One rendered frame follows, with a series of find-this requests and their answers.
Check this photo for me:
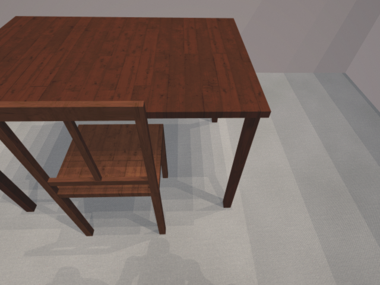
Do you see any chair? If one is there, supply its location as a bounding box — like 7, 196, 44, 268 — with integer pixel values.
0, 101, 168, 236

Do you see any table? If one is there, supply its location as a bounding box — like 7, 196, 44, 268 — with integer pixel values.
0, 16, 271, 212

